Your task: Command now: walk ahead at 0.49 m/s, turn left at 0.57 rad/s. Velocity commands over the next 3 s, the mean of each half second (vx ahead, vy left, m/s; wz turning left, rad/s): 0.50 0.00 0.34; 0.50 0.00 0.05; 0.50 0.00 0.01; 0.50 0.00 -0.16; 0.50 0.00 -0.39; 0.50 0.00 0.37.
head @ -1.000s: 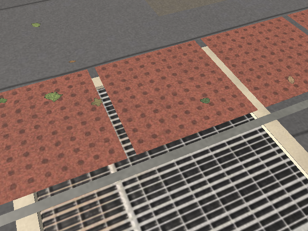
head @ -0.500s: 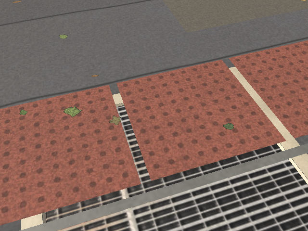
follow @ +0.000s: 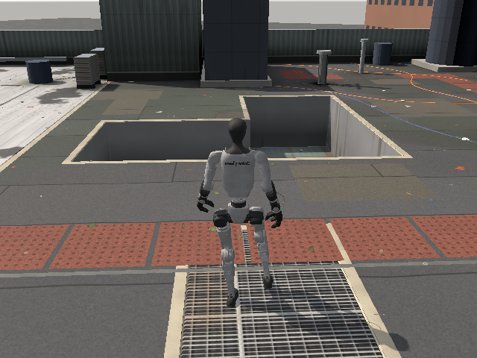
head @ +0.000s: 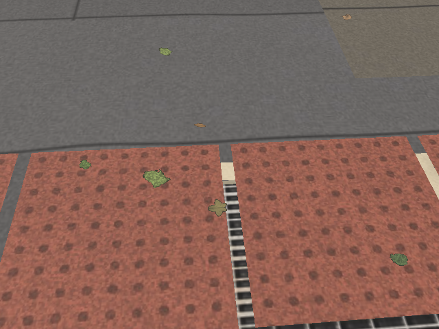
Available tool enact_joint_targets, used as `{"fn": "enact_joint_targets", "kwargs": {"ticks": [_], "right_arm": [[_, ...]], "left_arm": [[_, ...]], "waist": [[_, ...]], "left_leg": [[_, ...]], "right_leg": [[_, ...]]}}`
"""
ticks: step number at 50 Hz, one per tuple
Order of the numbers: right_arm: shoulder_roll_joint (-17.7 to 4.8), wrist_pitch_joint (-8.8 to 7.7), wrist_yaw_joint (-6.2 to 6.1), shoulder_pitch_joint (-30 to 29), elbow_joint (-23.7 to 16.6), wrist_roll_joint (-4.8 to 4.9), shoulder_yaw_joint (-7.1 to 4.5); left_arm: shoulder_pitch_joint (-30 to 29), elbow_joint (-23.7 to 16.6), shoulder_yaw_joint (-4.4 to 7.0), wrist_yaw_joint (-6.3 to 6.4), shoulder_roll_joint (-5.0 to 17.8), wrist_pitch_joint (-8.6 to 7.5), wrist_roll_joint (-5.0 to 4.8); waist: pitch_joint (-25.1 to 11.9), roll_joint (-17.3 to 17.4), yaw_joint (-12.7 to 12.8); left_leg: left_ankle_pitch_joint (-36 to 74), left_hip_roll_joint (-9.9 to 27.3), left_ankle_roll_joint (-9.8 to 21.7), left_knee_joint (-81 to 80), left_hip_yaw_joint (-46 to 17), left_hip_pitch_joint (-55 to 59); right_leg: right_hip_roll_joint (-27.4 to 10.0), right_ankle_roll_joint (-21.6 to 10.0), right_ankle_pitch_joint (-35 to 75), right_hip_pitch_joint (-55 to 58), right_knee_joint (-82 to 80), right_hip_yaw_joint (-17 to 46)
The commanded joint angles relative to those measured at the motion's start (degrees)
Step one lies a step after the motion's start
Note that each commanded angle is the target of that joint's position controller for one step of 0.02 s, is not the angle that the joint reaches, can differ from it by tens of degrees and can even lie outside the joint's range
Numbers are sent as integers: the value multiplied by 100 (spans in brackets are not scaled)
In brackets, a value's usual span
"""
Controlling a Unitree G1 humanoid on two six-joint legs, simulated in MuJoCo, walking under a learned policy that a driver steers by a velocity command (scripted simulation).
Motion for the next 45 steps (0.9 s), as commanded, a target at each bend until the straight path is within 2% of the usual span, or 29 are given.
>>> {"fn": "enact_joint_targets", "kwargs": {"ticks": [1,5,7,9,10,11,12,13,14,15,16,17,18,19,21,24,27,30,33,35,36,37,38,39,40,41,42,43,45], "right_arm": [[-921,-56,-138,-17,-456,67,-232],[-969,12,-156,320,-444,115,-256],[-894,45,-182,433,-416,110,-228],[-894,80,-202,430,-402,63,-220],[-882,100,-198,353,-417,46,-209],[-775,96,-180,260,-464,17,-163],[-554,62,-142,116,-581,-62,-62],[-317,-23,-117,905,-557,91,22],[-640,-82,-115,987,-502,154,-7],[-1015,-88,-105,392,-562,197,-100],[-978,-80,-108,-35,-661,123,-85],[-875,-87,-97,-274,-742,15,-84],[-800,-75,-92,-286,-751,-35,-101],[-685,-54,-86,-193,-728,-22,-84],[-515,-27,-84,-176,-740,-35,-41],[-408,-59,-102,-721,-939,-69,15],[-319,-107,-57,-1293,-1072,-36,54],[-369,-131,17,-1810,-1240,34,46],[-489,-180,107,-2115,-1423,64,10],[-644,-216,133,-1851,-1396,48,-56],[-798,-218,108,-1327,-1247,25,-148],[-1094,-211,53,-406,-999,-3,-283],[-1609,-173,-22,719,-826,-76,-404],[-1796,-137,38,809,-736,-97,-427],[-1218,-126,42,673,-762,-6,-300],[-1027,-121,32,280,-810,28,-227],[-927,-118,54,-128,-870,-4,-183],[-810,-121,83,-377,-898,-43,-155],[-743,-180,106,-502,-842,-78,-147]], "left_arm": [[-200,-405,44,65,211,39,1],[-862,-683,54,-18,311,-19,-143],[-927,-739,83,-113,431,-99,-148],[-787,-731,131,-182,535,-175,-134],[-491,-664,166,-185,574,-203,-125],[82,-528,244,-157,718,-226,-84],[1036,-404,330,-116,1009,-231,-27],[1915,-129,504,-120,1478,-143,18],[1983,-68,431,-168,1043,-105,-131],[1672,-125,330,-158,656,-81,-193],[1297,-212,275,-158,566,-32,-178],[1072,-207,237,-187,496,-8,-164],[959,-206,194,-213,405,-12,-122],[918,-177,183,-244,383,-15,-112],[1031,-73,204,-273,473,-36,-151],[1246,67,258,-237,688,2,-179],[1505,201,258,-198,765,79,-233],[1825,361,253,-194,837,137,-266],[1918,472,266,-169,907,220,-278],[1815,488,297,-138,1027,285,-274],[1723,476,287,-126,1035,313,-269],[1679,419,233,-115,921,317,-223],[1669,211,94,-93,591,277,-51],[2437,207,-56,-144,31,156,-195],[2028,269,94,-167,712,84,-319],[1476,117,155,-185,881,56,-368],[1232,88,148,-158,789,67,-299],[1137,67,172,-144,728,104,-206],[1355,109,161,-151,516,223,-196]], "waist": [[47,432,6],[-74,661,-301],[-122,703,-328],[-160,855,-224],[-228,946,-44],[-531,951,239],[-1248,568,683],[-2005,-1190,592],[-1718,-1393,610],[-803,-693,656],[-353,-122,544],[2,80,407],[72,26,258],[68,-116,179],[8,-283,152],[32,-203,283],[81,-259,486],[207,-303,666],[306,-346,631],[137,-403,381],[-188,-359,66],[-804,-235,-336],[-1739,679,-678],[-2287,2160,-242],[-1696,1373,-421],[-941,1004,-337],[-596,487,-145],[-334,435,15],[-282,653,272]], "left_leg": [[783,1174,728,-689,-1103,-814],[229,1342,565,-341,-1597,-127],[245,1563,547,-12,-1853,382],[583,1728,493,269,-2056,656],[940,1673,426,476,-2058,686],[1571,1418,288,1037,-1893,601],[1289,1135,75,2464,-1466,-44],[-514,306,-391,4328,-637,-2085],[-2303,470,-434,5167,-750,-3096],[-1872,737,-414,5536,-831,-3487],[-1411,977,-431,5503,-550,-3408],[-1088,1180,-457,5132,-372,-3341],[-889,1374,-472,4848,-276,-3082],[-783,1434,-510,4657,-155,-2844],[-563,1494,-608,4285,39,-2741],[145,1552,-707,3222,164,-2819],[978,1419,-707,2080,310,-2456],[1186,1290,-686,1522,379,-2252],[714,1223,-496,1135,358,-2264],[380,1076,-334,875,470,-1682],[402,919,-205,677,613,-875],[568,1099,7,738,445,515],[914,2411,431,878,-1074,2266],[-231,3317,1255,174,-3492,3625],[-865,3121,1035,-110,-3404,3176],[-535,2909,799,-207,-2513,2381],[63,2638,678,-359,-1944,1608],[475,2422,642,-549,-1560,1047],[847,2225,668,-880,-1130,442]], "right_leg": [[356,145,1012,688,-1370,-376],[638,148,1167,843,-2544,-282],[645,26,1025,861,-2876,-221],[681,-173,606,1196,-3067,-277],[738,-319,493,1632,-3277,-390],[685,-540,481,2494,-3431,-383],[-108,-972,582,3946,-3268,345],[-1219,-1983,-398,6037,-3485,2607],[-1635,-2053,-1525,6071,-4046,3822],[-1458,-1792,-1876,5340,-4167,3238],[-1214,-1618,-1408,4618,-4279,2497],[-956,-1566,-814,4028,-4468,2021],[-735,-1465,-363,3647,-4612,1621],[-557,-1436,-36,3384,-4739,1322],[-417,-1506,693,3213,-4870,849],[-367,-1499,1398,3262,-4961,411],[-215,-1316,1360,3264,-4925,33],[-371,-1286,1092,3456,-4836,74],[-649,-1195,1206,3967,-4602,236],[-691,-1075,1975,4145,-4189,209],[-500,-962,2831,4084,-3565,6],[-212,-793,2978,3558,-2458,-247],[239,-571,1035,2257,-480,-578],[1020,-348,-2463,207,1057,-315],[663,-384,-2387,-438,1600,82],[411,-421,-1791,-597,1527,-81],[185,-367,-1292,-325,1265,-206],[55,-308,-1003,-122,971,-240],[-70,-224,-709,375,741,-250]]}}
Next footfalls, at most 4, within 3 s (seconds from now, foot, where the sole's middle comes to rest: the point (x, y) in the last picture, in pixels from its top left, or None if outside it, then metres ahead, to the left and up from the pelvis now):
0.24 right None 0.31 -0.14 -0.78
0.74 left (172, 318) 0.53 0.14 -0.78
1.30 right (228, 224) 0.86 -0.04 -0.78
1.84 left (151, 174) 1.09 0.25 -0.78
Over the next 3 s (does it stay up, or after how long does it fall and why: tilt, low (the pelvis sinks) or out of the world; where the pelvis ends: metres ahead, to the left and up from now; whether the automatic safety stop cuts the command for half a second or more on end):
stays up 1.56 0.09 -0.03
